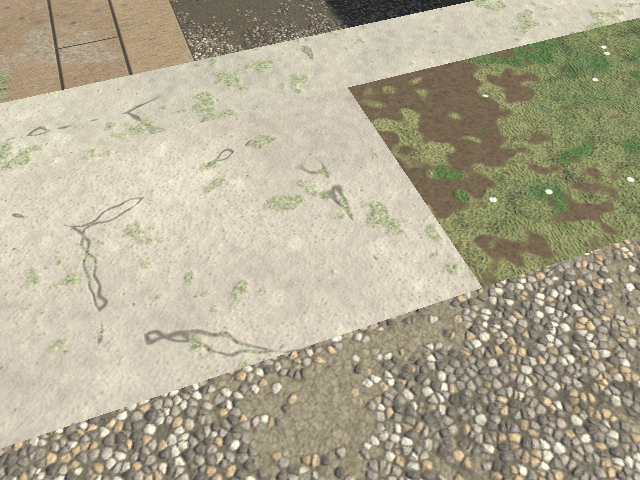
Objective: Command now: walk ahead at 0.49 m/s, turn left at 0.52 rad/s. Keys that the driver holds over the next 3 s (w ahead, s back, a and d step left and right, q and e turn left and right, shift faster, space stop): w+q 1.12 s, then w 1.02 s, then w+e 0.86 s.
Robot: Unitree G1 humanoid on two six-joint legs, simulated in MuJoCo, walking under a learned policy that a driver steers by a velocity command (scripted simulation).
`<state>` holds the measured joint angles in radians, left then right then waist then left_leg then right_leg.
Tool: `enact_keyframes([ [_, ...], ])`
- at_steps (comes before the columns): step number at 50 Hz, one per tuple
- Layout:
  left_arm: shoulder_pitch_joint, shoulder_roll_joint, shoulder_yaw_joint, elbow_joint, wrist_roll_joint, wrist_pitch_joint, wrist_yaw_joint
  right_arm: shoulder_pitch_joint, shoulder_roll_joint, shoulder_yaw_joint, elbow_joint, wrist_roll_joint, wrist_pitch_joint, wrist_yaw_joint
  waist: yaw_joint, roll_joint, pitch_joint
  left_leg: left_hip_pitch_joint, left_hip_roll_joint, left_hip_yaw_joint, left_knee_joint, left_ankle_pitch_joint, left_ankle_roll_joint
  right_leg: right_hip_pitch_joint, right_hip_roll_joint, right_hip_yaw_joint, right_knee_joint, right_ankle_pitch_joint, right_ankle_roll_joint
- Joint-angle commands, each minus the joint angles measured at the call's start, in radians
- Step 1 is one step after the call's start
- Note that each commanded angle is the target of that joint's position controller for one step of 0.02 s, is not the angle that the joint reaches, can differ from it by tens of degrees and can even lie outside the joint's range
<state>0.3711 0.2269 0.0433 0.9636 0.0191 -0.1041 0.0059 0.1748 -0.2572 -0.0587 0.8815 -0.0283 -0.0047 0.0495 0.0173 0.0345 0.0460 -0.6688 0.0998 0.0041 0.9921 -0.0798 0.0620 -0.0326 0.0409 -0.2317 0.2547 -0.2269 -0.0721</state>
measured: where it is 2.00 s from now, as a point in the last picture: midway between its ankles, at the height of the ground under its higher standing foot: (150, 304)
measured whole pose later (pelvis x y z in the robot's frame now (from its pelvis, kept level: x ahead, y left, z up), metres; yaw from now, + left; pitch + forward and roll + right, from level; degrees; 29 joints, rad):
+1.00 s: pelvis +0.55 +0.10 +0.00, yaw +36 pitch +1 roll -1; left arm 0.30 0.26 0.04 0.81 0.02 -0.09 0.00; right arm 0.22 -0.32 -0.07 0.77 -0.04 0.00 0.05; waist 0.01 0.06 0.03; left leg -0.58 0.02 -0.04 1.12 -0.26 0.05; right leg -0.16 0.01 -0.14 0.35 -0.20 -0.04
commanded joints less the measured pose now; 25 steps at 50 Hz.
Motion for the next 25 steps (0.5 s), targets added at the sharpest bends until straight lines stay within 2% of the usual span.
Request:
enact_keyframes([
  [1,-0.008,0.096,0.012,-0.045,-0.002,-0.016,0.005,-0.092,0.003,0.014,-0.082,-0.001,-0.011,0.014,-0.006,-0.087,0.058,0.012,-0.006,0.044,-0.160,0.106,-0.006,-0.066,-0.261,0.066,-0.125,0.348,-0.054],
  [5,0.067,0.122,0.017,-0.015,0.000,-0.001,0.018,-0.202,0.000,0.023,-0.133,-0.008,-0.013,0.023,0.028,-0.089,0.066,0.031,-0.037,0.120,-0.313,0.066,0.029,0.071,-0.296,0.012,-0.074,0.513,-0.046],
  [7,0.068,0.139,0.020,-0.009,0.003,0.012,0.026,-0.191,-0.013,0.018,-0.139,-0.011,-0.013,0.019,0.010,-0.105,0.043,0.089,-0.083,0.151,-0.350,-0.021,0.063,0.135,-0.307,-0.019,0.013,0.751,-0.039],
  [9,0.056,0.171,0.029,-0.010,0.007,0.028,0.032,-0.102,-0.038,0.004,-0.119,-0.012,-0.011,0.009,-0.037,-0.136,-0.018,0.206,-0.151,0.178,-0.364,-0.140,0.109,0.171,-0.316,-0.040,0.187,1.014,-0.038],
  [10,0.052,0.187,0.034,-0.015,0.008,0.039,0.031,-0.012,-0.059,-0.008,-0.094,-0.012,-0.016,0.003,-0.073,-0.139,-0.071,0.306,-0.183,0.173,-0.394,-0.183,0.136,0.159,-0.320,-0.040,0.338,1.027,-0.041],
  [11,0.039,0.192,0.036,-0.025,0.005,0.047,0.026,0.134,-0.090,-0.028,-0.048,-0.019,-0.025,-0.008,-0.139,-0.103,-0.148,0.502,-0.203,0.146,-0.481,-0.156,0.168,0.068,-0.308,-0.051,0.563,0.893,-0.021],
  [12,0.040,0.152,0.027,-0.058,0.006,0.045,0.021,0.252,-0.183,-0.060,-0.022,-0.028,-0.027,-0.025,-0.179,-0.001,-0.238,0.742,-0.015,-0.110,-0.517,-0.257,0.224,-0.165,-0.270,-0.047,0.867,0.469,0.010],
  [13,0.019,0.081,0.021,-0.143,-0.011,0.034,-0.001,0.192,-0.277,-0.084,-0.052,-0.008,-0.013,-0.029,-0.104,0.222,-0.295,0.993,0.235,-0.695,-0.654,-0.246,0.388,-0.621,-0.017,0.058,1.232,-0.311,0.080],
  [14,-0.114,0.152,0.029,-0.174,0.000,0.018,-0.005,0.212,-0.258,-0.079,-0.053,0.010,-0.001,-0.034,-0.146,0.025,-0.244,0.959,0.232,-0.667,-0.720,-0.161,0.370,-0.740,-0.061,0.243,1.237,-0.240,0.070],
  [15,-0.141,0.129,0.021,-0.187,-0.013,0.003,-0.009,0.164,-0.213,-0.068,-0.045,0.016,-0.003,-0.044,-0.110,-0.012,-0.135,0.847,0.217,-0.529,-0.727,-0.074,0.340,-0.751,-0.110,0.258,1.167,-0.143,0.061],
  [16,-0.109,0.126,0.020,-0.168,-0.014,-0.002,-0.005,0.122,-0.159,-0.056,-0.042,0.018,-0.011,-0.045,-0.055,-0.082,-0.055,0.706,0.169,-0.434,-0.740,0.070,0.294,-0.683,-0.144,0.256,1.058,-0.099,0.062],
  [17,-0.104,0.122,0.022,-0.167,0.004,0.011,-0.004,0.088,-0.133,-0.047,-0.045,0.023,-0.022,-0.050,-0.019,-0.089,-0.033,0.625,0.115,-0.358,-0.746,0.152,0.263,-0.622,-0.164,0.265,0.989,-0.096,0.071],
  [18,-0.076,0.113,0.019,-0.159,0.022,0.033,-0.006,0.065,-0.115,-0.040,-0.052,0.025,-0.033,-0.052,0.006,-0.075,-0.042,0.574,0.078,-0.307,-0.754,0.203,0.248,-0.561,-0.170,0.265,0.949,-0.089,0.085],
  [19,-0.070,0.107,0.019,-0.162,0.031,0.051,-0.010,0.072,-0.113,-0.037,-0.052,0.029,-0.045,-0.050,0.015,-0.063,-0.051,0.551,0.058,-0.287,-0.758,0.246,0.246,-0.537,-0.167,0.260,0.919,-0.090,0.097],
  [21,-0.097,0.093,0.016,-0.180,0.032,0.072,-0.017,0.106,-0.141,-0.042,-0.044,0.031,-0.059,-0.046,0.017,-0.045,-0.047,0.519,0.026,-0.256,-0.770,0.272,0.241,-0.548,-0.162,0.241,0.850,-0.051,0.117],
  [23,-0.182,0.093,0.014,-0.215,0.030,0.078,-0.020,0.150,-0.156,-0.045,-0.038,0.028,-0.061,-0.044,-0.008,-0.022,-0.022,0.513,0.008,-0.257,-0.787,0.243,0.223,-0.597,-0.161,0.229,0.762,0.027,0.132],
  [25,-0.270,0.099,0.013,-0.246,0.027,0.079,-0.021,0.196,-0.155,-0.045,-0.034,0.027,-0.058,-0.044,-0.041,-0.001,-0.005,0.541,-0.001,-0.271,-0.787,0.223,0.202,-0.644,-0.153,0.228,0.665,0.100,0.137],
])
Next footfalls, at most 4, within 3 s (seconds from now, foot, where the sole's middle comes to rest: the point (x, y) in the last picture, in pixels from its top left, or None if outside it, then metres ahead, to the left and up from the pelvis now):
0.22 left None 0.28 0.10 -0.78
0.76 right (328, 411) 0.64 0.04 -0.78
1.28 left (177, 383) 0.70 0.38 -0.78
1.84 right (163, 261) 1.05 0.48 -0.78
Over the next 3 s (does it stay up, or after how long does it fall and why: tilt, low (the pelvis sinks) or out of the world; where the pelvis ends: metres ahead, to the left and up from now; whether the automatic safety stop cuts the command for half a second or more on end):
stays up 1.33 0.79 -0.02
